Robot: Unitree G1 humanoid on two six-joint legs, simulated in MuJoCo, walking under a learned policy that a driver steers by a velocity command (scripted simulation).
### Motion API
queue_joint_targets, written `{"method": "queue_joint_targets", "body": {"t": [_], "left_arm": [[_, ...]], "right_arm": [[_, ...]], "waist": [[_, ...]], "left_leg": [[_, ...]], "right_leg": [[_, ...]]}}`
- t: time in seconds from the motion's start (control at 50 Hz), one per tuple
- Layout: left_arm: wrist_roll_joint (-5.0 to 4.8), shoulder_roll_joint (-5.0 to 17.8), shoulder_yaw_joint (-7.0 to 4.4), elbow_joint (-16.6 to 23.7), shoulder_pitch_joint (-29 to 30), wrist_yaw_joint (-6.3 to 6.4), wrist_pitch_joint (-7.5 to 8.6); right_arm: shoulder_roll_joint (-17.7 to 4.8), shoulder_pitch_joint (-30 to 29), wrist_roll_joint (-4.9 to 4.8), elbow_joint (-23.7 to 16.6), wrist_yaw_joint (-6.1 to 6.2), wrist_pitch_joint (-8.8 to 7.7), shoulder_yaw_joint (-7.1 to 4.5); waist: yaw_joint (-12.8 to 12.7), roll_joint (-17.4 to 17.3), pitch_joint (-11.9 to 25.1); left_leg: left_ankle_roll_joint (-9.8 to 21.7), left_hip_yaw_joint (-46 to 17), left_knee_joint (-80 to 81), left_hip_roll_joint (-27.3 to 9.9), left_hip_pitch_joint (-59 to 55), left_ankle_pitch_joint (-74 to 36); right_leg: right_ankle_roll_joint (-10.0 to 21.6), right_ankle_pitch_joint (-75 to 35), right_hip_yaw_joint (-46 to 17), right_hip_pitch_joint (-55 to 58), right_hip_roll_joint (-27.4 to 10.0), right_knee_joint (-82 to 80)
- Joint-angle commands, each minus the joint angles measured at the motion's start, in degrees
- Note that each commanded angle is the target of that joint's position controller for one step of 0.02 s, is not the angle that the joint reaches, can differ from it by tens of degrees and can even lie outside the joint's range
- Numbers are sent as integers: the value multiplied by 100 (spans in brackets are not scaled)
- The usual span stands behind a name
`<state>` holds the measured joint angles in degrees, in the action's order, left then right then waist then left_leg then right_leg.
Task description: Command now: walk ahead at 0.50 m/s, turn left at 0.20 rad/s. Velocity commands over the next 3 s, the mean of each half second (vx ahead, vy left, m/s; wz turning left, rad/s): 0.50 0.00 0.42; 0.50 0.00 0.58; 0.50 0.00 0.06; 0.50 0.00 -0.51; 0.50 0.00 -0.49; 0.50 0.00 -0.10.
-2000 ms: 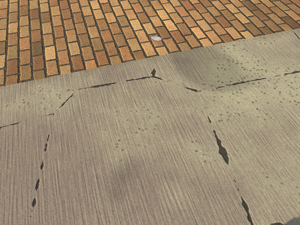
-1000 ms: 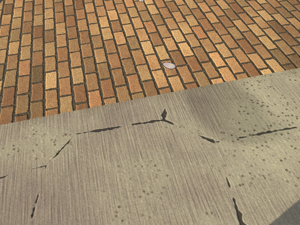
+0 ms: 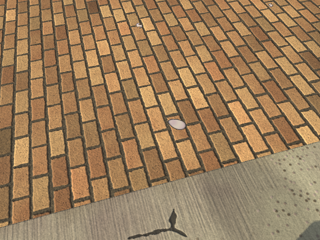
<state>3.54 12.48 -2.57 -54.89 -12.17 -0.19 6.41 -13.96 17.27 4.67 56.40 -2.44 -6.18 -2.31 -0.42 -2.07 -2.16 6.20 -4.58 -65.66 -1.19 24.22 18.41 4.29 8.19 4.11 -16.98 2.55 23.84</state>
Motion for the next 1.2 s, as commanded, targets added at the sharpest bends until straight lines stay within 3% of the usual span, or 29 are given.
{"method": "queue_joint_targets", "body": {"t": [0.02, 0.1, 0.22, 0.36, 0.42, 0.44, 0.46, 0.48, 0.5, 0.52, 0.54, 0.58, 0.64, 0.74, 0.76, 0.8, 0.82, 0.84, 0.86, 0.88, 0.9, 0.92, 0.94, 1.02, 1.06, 1.1, 1.12, 1.16, 1.2], "left_arm": [[113, 89, 58, 93, -377, 50, 43], [300, 192, 64, 6, -764, -49, 165], [223, 309, 113, -228, -1549, -201, 182], [146, 593, -57, -445, -2022, -157, 17], [221, 826, -143, -356, -1943, -96, -15], [268, 482, -20, -227, -2312, -36, 38], [319, 454, 136, 99, -1882, -186, 130], [160, 523, 82, 256, -1189, -448, 84], [-8, 453, 59, 527, -297, -453, 75], [79, 557, 50, 579, -69, -317, 111], [219, 566, 31, 605, -248, -165, 101], [230, -6, 176, 621, -538, -4, -6], [74, 263, 152, 707, -433, 44, -129], [-35, 201, 278, 1169, 596, -29, -88], [137, 371, 213, 922, -295, -4, 9], [191, 931, -64, 465, -2274, 131, 142], [211, 1209, -175, 189, -3579, 196, 234], [73, 1541, -116, 346, -3197, 159, 291], [99, 1313, 25, 636, -2456, -53, 259], [-13, 1325, -58, 826, -1455, -165, 264], [-235, 548, 136, 994, -708, -164, 213], [-234, 23, 335, 1171, -175, -113, 179], [-106, -148, 404, 1230, 192, 2, 180], [-14, 567, 213, 605, -1001, 295, 166], [235, 545, 260, 474, -1386, 236, 138], [165, 681, 270, 481, -1380, 136, 139], [158, 494, 321, 167, -1852, 180, 176], [57, 431, 317, -99, -2570, 174, 160], [11, 267, 368, -212, -3146, 143, 99]], "right_arm": [[-78, 278, -13, -126, -124, 8, 19], [-6, -286, -35, -319, -210, 86, 87], [50, -1204, -94, -709, -236, 243, 116], [-144, -1931, -172, -1041, -183, 310, -26], [-537, -1187, -335, -972, -40, 142, -213], [-739, -29, -410, -666, 58, 65, -281], [-1030, 1415, -372, -353, 173, 71, -392], [-1095, 2389, -189, 109, 149, 90, -355], [-1290, 2076, -126, 143, 157, -48, -524], [-1075, 1260, -228, 26, 153, -154, -489], [-571, 735, -286, -66, 116, -189, -318], [-132, 5, -313, -318, 43, -182, -117], [-441, -281, -239, -612, -58, -261, -152], [-916, 383, -94, -689, -298, -155, -308], [-823, -13, 133, -913, -298, -161, -255], [-783, -1075, 57, -1491, -264, -258, -244], [-554, -1379, -6, -1685, -291, -339, -213], [421, 31, -80, -1408, -402, -410, 38], [388, 1252, -161, -1019, -279, -435, -14], [-65, 1156, -132, -1088, -165, -279, -104], [-532, 607, 2, -1083, 9, -117, -151], [-303, 253, 167, -1127, 111, -10, -67], [-7, 73, 241, -1176, 110, 74, 79], [28, -636, -88, -1332, -349, 33, 140], [-117, -364, 130, -1240, -501, -36, 106], [-321, -787, 145, -1520, -467, -44, 32], [-269, -1405, 134, -1776, -325, -12, 92], [-113, -2025, 105, -2008, -131, 15, 162], [-2, -2567, 137, -2074, -134, 49, 248]], "waist": [[70, 430, 235], [-9, 383, 25], [-126, 530, -168], [-71, 622, -314], [359, 760, 254], [439, 366, 1427], [1190, -234, 2118], [1409, -266, 2333], [1431, 67, 1062], [1130, -65, 318], [695, -13, 328], [41, -30, 142], [-90, 67, 71], [180, -201, 94], [-226, -169, 267], [-1276, 370, 462], [-1886, 1049, 666], [-896, 1669, 1361], [-71, 924, 1209], [74, 1498, 253], [35, 564, 299], [127, 207, 410], [260, 241, 295], [-299, 297, 62], [-312, 522, 207], [-286, 609, 50], [-518, 649, -82], [-936, 569, -226], [-1319, 489, -407]], "left_leg": [[33, -430, 14, -523, 1249, -692], [-188, -245, 835, -620, 1901, -1822], [-311, 389, 2314, -397, 1577, -2943], [-16, 680, 3384, 33, 1522, -1512], [372, 1034, 3320, 667, -397, -1722], [984, 247, 2331, 369, -3263, -2383], [1745, -1654, 3150, -532, -5267, -2203], [1988, -3325, 4304, -1404, -5816, -2367], [1463, -2948, 4582, -1281, -4976, -1849], [1296, -2392, 4675, -1112, -3674, -1588], [1301, -2102, 4837, -944, -2693, -1476], [1290, -1831, 5283, -770, -996, -1429], [1084, -1353, 5540, -416, 38, -906], [881, -1290, 5034, -76, 798, -1329], [702, -1282, 4343, -95, 1258, -1692], [483, -1478, 2830, 186, 2187, -2635], [296, -1295, 1151, 752, 2449, -2334], [-105, -670, -937, 1460, 2457, 1548], [-227, -814, -2047, 1065, 2814, 2070], [-363, -677, -2976, 545, 3752, 1560], [-390, -628, -2863, -4, 3522, 756], [-563, -554, -2315, -194, 3017, 243], [-722, -456, -1696, -475, 2510, -59], [-887, 453, 530, -624, 1688, -437], [-498, 562, 75, -485, 1355, -1633], [-259, 641, 309, -405, 1212, -1528], [-316, -248, 1148, -833, 2619, -2503], [-474, -15, 1859, -703, 3671, -1936], [-571, 375, 2752, -680, 3572, -2615]], "right_leg": [[1002, 82, -1645, 1034, -1783, -1718], [1116, -1199, -502, 1019, -1713, -1868], [967, -2624, 398, 1194, -1630, -1663], [665, -4019, 693, 3068, -1973, -1125], [294, -5905, 1094, 2499, -1761, 332], [-276, -5284, 1042, 539, -1485, 1808], [-764, -2079, 831, -1485, -747, 3446], [-714, 2372, -27, -2301, -10, 4962], [-450, 2243, -868, -3203, -317, 5318], [-351, 1973, -1061, -3116, -657, 5175], [-227, 1769, -1054, -2470, -777, 4848], [-188, 1551, -984, -1414, -933, 4311], [-457, 913, -588, -1053, -807, 3307], [-692, -807, -188, 307, -318, 1609], [-666, -1405, -230, 1102, -368, 2757], [-524, -136, -243, 2719, -225, 2649], [-119, 142, -492, 3507, -359, 1829], [1585, -2640, -2598, 3779, -2184, 1053], [2551, -4322, -4224, 3056, -3068, 489], [2545, -1585, -5002, 2032, -3355, -114], [2052, 436, -4289, 1089, -3056, -345], [1747, 720, -3608, 523, -2583, -429], [1457, 413, -2816, 38, -2200, -611], [857, -468, -614, 77, -1502, -723], [816, -325, -277, 10, -1478, -226], [880, -140, -343, -79, -1641, -90], [766, 398, -866, 1403, -1862, 264], [995, 442, -1439, 2624, -2164, 587], [1039, 982, -1413, 2558, -1892, 972]]}}
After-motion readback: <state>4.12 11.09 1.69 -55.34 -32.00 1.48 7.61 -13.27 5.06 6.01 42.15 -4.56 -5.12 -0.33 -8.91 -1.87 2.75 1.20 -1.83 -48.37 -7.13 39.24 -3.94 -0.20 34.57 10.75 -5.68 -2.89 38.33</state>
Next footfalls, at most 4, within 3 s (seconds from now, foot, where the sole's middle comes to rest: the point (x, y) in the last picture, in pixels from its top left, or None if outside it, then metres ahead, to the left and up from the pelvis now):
0.42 left None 0.41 0.18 -0.78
0.82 right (165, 202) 0.63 0.03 -0.78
1.34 left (69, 196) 0.74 0.52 -0.93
1.84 right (98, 132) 1.14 0.43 -0.93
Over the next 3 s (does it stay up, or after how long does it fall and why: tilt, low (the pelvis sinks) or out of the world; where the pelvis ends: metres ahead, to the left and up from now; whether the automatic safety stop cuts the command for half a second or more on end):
stays up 1.55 0.49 -0.15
